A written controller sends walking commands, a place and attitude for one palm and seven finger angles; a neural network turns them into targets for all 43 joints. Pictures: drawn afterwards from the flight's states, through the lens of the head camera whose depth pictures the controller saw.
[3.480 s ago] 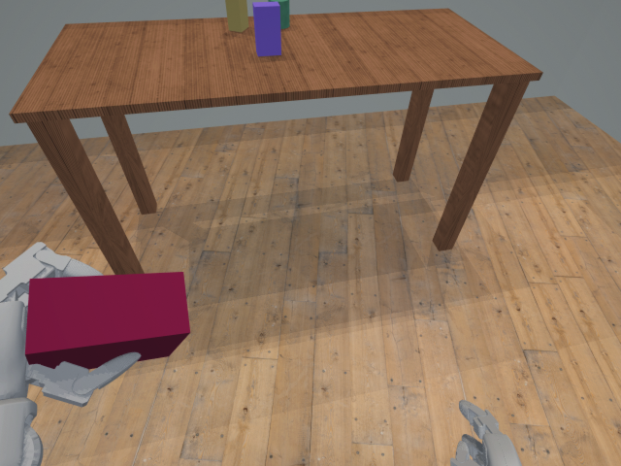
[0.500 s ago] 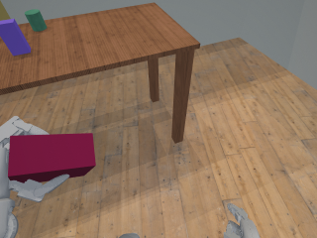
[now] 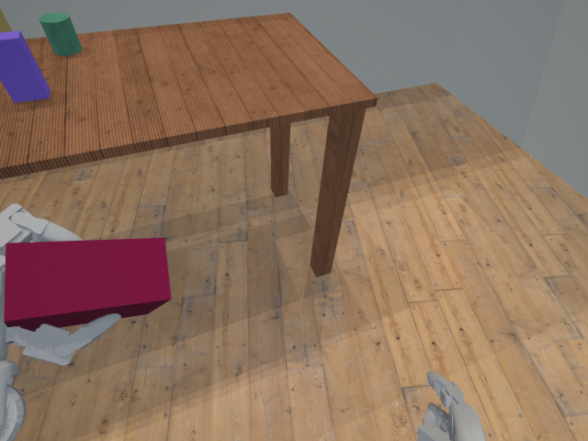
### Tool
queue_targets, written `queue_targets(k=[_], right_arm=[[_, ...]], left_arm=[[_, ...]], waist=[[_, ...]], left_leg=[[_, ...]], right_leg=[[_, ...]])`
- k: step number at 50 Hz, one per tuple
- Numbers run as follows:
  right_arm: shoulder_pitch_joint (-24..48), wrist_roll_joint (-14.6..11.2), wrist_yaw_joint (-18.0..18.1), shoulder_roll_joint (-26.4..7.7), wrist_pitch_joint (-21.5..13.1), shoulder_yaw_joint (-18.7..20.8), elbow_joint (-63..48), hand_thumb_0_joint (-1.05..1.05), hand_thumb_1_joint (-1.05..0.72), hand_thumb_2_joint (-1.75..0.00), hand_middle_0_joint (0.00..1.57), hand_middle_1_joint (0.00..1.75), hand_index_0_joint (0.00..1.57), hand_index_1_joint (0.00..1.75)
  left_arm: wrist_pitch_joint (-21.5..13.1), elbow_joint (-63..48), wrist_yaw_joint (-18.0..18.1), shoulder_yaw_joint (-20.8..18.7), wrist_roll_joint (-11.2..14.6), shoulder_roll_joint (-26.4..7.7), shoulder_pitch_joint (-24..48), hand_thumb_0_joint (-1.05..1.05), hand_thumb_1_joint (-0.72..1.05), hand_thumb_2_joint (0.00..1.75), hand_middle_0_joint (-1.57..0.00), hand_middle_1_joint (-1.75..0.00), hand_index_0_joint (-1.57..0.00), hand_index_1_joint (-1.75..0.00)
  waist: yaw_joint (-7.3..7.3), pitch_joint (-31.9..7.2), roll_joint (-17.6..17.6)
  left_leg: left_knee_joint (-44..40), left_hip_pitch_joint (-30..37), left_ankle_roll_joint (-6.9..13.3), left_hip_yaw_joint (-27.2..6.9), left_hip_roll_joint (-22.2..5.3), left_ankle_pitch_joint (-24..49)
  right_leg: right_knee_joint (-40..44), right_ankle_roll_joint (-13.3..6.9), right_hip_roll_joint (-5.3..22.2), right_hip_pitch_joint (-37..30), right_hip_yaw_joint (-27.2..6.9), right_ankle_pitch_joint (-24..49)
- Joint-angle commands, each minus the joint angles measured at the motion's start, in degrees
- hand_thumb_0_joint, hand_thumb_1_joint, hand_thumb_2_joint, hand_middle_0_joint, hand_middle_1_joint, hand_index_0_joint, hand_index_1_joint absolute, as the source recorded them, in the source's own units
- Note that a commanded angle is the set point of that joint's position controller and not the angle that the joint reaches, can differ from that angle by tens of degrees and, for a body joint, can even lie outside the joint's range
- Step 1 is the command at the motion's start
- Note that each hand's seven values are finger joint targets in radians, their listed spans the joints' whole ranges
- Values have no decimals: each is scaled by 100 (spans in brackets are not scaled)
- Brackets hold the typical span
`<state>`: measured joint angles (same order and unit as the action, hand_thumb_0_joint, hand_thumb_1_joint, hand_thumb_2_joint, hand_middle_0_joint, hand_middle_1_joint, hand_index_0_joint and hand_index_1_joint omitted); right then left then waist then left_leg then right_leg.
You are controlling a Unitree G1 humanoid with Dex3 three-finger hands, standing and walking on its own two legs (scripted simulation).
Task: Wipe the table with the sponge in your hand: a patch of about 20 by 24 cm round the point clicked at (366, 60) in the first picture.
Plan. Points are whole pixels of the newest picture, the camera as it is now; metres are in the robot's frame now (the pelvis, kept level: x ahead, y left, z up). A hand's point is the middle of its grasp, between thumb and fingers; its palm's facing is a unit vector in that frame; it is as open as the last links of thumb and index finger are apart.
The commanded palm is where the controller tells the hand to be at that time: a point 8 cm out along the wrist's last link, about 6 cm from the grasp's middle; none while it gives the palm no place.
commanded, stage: take the last steps up to it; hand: left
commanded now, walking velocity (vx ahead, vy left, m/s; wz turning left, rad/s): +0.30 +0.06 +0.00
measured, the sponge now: (113, 283) +0.24 +0.20 +0.15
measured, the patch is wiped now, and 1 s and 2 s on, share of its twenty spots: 0.00 0.00 0.00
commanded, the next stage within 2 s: come to a stop and stand still in 1.56 s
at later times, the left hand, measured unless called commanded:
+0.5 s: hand (120, 216) +0.31 +0.22 +0.17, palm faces +0.37 -0.81 -0.45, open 10.3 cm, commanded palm +0.26 +0.27 +0.18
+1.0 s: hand (160, 155) +0.43 +0.21 +0.17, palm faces +0.43 -0.79 -0.45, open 10.3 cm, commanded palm +0.37 +0.25 +0.18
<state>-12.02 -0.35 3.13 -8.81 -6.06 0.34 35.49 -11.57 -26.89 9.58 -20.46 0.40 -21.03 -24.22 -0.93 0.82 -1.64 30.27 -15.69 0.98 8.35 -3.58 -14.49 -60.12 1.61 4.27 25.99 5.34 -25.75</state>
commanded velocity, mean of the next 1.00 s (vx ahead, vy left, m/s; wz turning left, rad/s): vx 0.30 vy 0.07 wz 0.03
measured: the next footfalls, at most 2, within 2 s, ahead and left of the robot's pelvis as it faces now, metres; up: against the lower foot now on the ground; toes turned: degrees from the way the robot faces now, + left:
right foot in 0.16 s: +0.10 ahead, -0.12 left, +0.00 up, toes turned -10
left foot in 0.56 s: +0.21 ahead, +0.12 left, +0.00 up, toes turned +9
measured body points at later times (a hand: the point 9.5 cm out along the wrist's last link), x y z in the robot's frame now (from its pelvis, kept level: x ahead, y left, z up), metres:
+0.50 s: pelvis +0.10 -0.02 +0.01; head +0.14 -0.01 +0.45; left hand +0.29 +0.26 +0.20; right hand +0.26 -0.28 -0.08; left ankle +0.16 +0.12 -0.71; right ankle +0.06 -0.11 -0.73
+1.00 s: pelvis +0.21 -0.03 -0.01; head +0.24 -0.06 +0.44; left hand +0.40 +0.25 +0.19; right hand +0.37 -0.25 -0.13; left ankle +0.17 +0.10 -0.66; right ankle +0.22 -0.12 -0.73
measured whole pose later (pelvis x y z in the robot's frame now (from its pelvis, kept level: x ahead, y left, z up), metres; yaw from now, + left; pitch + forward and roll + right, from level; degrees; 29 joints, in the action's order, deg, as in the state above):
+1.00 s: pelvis +0.21 -0.03 -0.01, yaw +1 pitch +0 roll +1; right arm -10.8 0.0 2.9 -11.4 -3.9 -0.4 39.7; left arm -11.7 -24.9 8.5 -19.9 0.9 -19.0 -24.2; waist 1.1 3.1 2.2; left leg 64.6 -26.4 -1.5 2.7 -3.2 -24.3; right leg -35.6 -3.0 3.7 17.2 10.4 -18.7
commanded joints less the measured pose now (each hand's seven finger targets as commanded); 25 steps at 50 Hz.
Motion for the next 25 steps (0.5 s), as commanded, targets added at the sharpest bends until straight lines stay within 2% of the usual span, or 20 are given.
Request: queue_targets(k=[1,3,4,6,7,8,9,10,11,12,13,14,16,18,20,21,22,23,24,25], right_arm=[[372,24,61,-907,-367,238,-759,0,-90,-90,20,30,20,30],[387,44,99,-876,-349,201,-753,0,-90,-90,20,30,20,30],[368,43,111,-877,-331,203,-734,0,-90,-90,20,30,20,30],[450,23,158,-866,-240,193,-722,0,-90,-90,20,30,20,30],[480,26,169,-861,-192,194,-723,0,-90,-90,20,30,20,30],[439,15,157,-760,-136,190,-724,0,-90,-90,20,30,20,30],[594,14,142,-695,-144,143,-820,0,-90,-90,20,30,20,30],[595,26,73,-886,-185,261,-751,0,-90,-90,20,30,20,30],[691,17,36,-856,-173,223,-729,0,-90,-90,20,30,20,30],[663,21,47,-771,-140,151,-655,0,-90,-90,20,30,20,30],[644,36,45,-769,-92,126,-595,0,-90,-90,20,30,20,30],[686,38,51,-772,-49,126,-610,0,-90,-90,20,30,20,30],[710,38,64,-776,-20,174,-697,0,-90,-90,20,30,20,30],[599,68,48,-763,-6,186,-809,0,-90,-90,20,30,20,30],[548,62,38,-728,-33,220,-961,0,-90,-90,20,30,20,30],[505,46,42,-726,-53,253,-1016,0,-90,-90,20,30,20,30],[487,48,52,-697,-66,235,-1064,0,-90,-90,20,30,20,30],[432,53,60,-738,-70,260,-1064,0,-90,-90,20,30,20,30],[373,57,77,-769,-60,282,-1052,0,-90,-90,20,30,20,30],[336,52,108,-819,-56,324,-1046,0,-90,-90,20,30,20,30]], left_arm=[[-474,-1696,32,-586,63,-872,-38,0,10,130,-120,-160,-120,-160],[-431,-1375,36,-585,97,-817,-29,0,10,130,-120,-160,-120,-160],[-405,-1280,40,-557,90,-769,42,0,10,130,-120,-160,-120,-160],[-285,-905,33,-526,75,-770,140,0,10,130,-120,-160,-120,-160],[-267,-882,30,-480,39,-788,327,0,10,130,-120,-160,-120,-160],[-253,-754,44,-583,4,-962,397,0,10,130,-120,-160,-120,-160],[-238,-779,70,-761,44,-1230,458,0,10,130,-120,-160,-120,-160],[-271,-846,41,-665,128,-1123,670,0,10,130,-120,-160,-120,-160],[-317,-983,10,-729,134,-1185,830,0,10,130,-120,-160,-120,-160],[-390,-1046,-12,-699,146,-1104,635,0,10,130,-120,-160,-120,-160],[-445,-1038,-11,-731,88,-1089,423,0,10,130,-120,-160,-120,-160],[-482,-1077,-12,-689,61,-1035,295,0,10,130,-120,-160,-120,-160],[-561,-1369,12,-708,55,-1058,330,0,10,130,-120,-160,-120,-160],[-567,-1397,62,-837,73,-1104,-77,0,10,130,-120,-160,-120,-160],[-534,-1534,123,-873,101,-1064,-280,0,10,130,-120,-160,-120,-160],[-513,-1640,152,-844,108,-1032,-279,0,10,130,-120,-160,-120,-160],[-490,-1637,179,-846,117,-1025,-261,0,10,130,-120,-160,-120,-160],[-470,-1642,198,-817,123,-993,-163,0,10,130,-120,-160,-120,-160],[-454,-1618,213,-803,125,-995,-67,0,10,130,-120,-160,-120,-160],[-473,-1655,219,-759,117,-979,74,0,10,130,-120,-160,-120,-160]], waist=[[113,-469,1529],[97,-418,1471],[97,-477,1384],[130,-548,974],[125,-482,620],[139,-476,-468],[234,-434,-1670],[209,-473,-1678],[153,-375,-1154],[132,-253,-706],[126,-334,-397],[126,-347,-327],[65,-468,-378],[147,-579,-432],[258,-727,-493],[246,-831,-616],[265,-788,-699],[223,-759,-722],[170,-731,-607],[125,-738,-309]], left_leg=[[-1548,287,830,-1050,-1253,229],[-1447,204,768,-957,-1283,49],[-1268,246,693,-868,-1212,-51],[-634,-90,489,-643,-1063,-687],[-17,-533,360,-481,-850,-1009],[1364,-1341,179,-135,-391,-1345],[2882,-2368,-54,-113,217,-1880],[3754,-2493,-150,-789,83,-1502],[4209,-2672,-188,-1000,-8,-1204],[4306,-2653,-241,-1011,-128,-883],[4183,-2555,-284,-913,-183,-668],[3972,-2466,-299,-821,-188,-535],[3057,-2046,-285,-664,-244,-435],[1988,-1628,-238,-274,-151,-246],[1198,-1308,-185,-2,-14,-257],[873,-1087,-151,33,-5,-314],[650,-851,-139,157,78,-192],[335,-568,-144,223,116,-14],[6,-166,-139,292,175,245],[-352,275,-110,342,175,393]], right_leg=[[1136,67,-1,-137,225,353],[1812,93,-139,-515,410,320],[2184,92,-233,-754,520,373],[3016,51,-297,-1540,603,727],[3436,-60,-95,-1953,246,649],[4043,-510,785,-2304,-1282,137],[4662,-1155,1956,-2633,-3376,465],[4852,-1237,2181,-2481,-3752,264],[4735,-1324,2113,-2419,-3623,355],[4605,-1264,1958,-2331,-2774,987],[4440,-1144,1738,-2334,-2030,1772],[4332,-1045,1589,-2304,-1532,2500],[4250,-985,1513,-2225,-952,3168],[4151,-979,1377,-2260,-694,3432],[4041,-1013,1346,-2475,-763,3458],[3957,-1024,1410,-2567,-745,3338],[3931,-985,1319,-2438,-704,3096],[3848,-928,1275,-2313,-661,2801],[3706,-840,1171,-2080,-612,2398],[3365,-731,1038,-1916,-494,2231]])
